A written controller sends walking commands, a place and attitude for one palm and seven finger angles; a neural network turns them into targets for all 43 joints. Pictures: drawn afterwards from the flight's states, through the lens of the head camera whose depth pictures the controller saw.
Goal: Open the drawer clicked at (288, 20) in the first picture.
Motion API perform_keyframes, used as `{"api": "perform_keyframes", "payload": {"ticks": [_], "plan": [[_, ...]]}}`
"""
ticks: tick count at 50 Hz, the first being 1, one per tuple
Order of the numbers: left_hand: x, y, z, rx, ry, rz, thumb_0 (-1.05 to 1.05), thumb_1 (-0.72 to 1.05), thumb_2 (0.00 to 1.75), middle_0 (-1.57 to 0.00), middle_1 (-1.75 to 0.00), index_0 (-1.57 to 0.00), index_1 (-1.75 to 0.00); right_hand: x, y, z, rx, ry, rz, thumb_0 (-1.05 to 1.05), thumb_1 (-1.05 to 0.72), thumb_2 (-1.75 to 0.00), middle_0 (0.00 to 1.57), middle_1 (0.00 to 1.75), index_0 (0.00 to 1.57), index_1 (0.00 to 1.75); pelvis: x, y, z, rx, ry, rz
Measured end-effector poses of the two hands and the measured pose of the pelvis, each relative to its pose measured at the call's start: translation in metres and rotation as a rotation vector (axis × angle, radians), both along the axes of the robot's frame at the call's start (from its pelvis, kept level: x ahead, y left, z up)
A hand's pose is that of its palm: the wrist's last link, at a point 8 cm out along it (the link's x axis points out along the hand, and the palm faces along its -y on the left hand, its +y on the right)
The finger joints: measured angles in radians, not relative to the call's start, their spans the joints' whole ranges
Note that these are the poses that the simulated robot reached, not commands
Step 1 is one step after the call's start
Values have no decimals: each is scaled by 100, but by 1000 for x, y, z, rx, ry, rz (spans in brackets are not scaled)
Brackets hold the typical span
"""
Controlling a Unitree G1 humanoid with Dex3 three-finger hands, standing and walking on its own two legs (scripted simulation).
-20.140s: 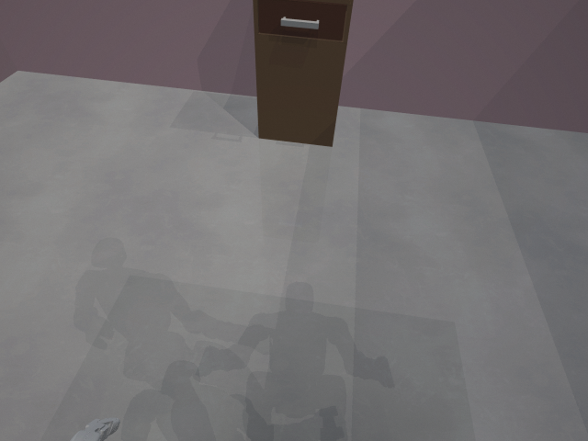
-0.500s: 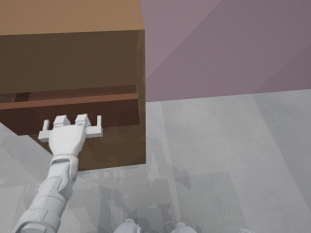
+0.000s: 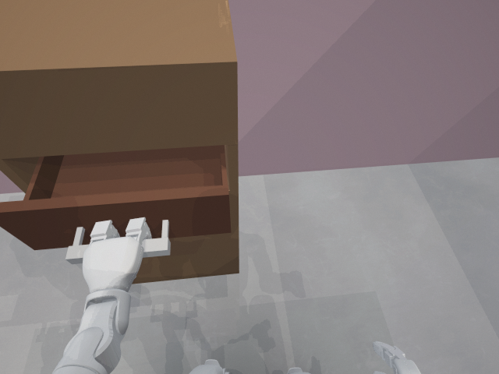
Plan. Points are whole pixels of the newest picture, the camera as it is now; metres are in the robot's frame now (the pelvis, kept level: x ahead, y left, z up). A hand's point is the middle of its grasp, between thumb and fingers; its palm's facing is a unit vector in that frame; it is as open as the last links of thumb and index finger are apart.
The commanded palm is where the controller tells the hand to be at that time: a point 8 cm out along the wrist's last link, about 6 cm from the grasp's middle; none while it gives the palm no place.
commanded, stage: pull the drawer open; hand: left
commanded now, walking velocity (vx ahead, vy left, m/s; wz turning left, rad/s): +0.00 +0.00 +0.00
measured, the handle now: (121, 239) +0.35 +0.24 -0.04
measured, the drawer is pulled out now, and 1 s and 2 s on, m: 0.11 0.23 0.30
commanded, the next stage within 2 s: open the thumb to release the handle in 1.92 s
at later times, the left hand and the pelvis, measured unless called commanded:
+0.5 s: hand (122, 309) +0.23 +0.22 -0.06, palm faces -0.04 -0.07 -1.00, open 5.6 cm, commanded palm +0.20 +0.21 +0.00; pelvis -0.01 -0.02 -0.01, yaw +1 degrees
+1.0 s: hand (118, 348) +0.18 +0.21 -0.06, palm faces -0.05 -0.10 -0.99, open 5.7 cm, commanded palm +0.14 +0.21 +0.00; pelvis -0.01 -0.03 -0.01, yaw +1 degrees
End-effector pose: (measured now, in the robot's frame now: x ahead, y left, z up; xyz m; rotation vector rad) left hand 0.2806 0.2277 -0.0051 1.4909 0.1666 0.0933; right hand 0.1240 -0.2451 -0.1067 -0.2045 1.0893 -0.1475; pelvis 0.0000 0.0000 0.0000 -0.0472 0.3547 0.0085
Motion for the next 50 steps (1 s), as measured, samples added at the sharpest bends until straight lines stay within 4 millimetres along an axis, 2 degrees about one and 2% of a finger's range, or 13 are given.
{"api": "perform_keyframes", "payload": {"ticks": [13,24,50], "plan": [[-34,-5,1,0,9,15,2,70,78,-31,-135,-41,-135,3,-7,0,4,-43,19,1,-90,-90,20,30,20,30,-7,-9,-1,12,-24,2],[-64,-10,1,8,1,28,1,70,78,-31,-135,-41,-135,21,-13,1,9,-108,54,1,-90,-90,20,30,20,30,-12,-16,-6,20,-37,8],[-122,-18,2,-16,11,50,2,69,75,-32,-135,-41,-135,56,-8,1,37,-194,134,1,-90,-90,20,30,20,30,-11,-28,-15,35,-38,8]]}}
